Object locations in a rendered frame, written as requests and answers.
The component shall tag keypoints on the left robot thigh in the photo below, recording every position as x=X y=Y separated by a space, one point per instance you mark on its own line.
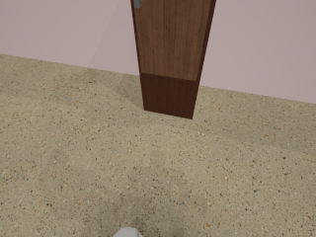
x=128 y=232

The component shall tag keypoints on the cupboard door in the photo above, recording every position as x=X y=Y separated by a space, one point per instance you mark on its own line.
x=170 y=36

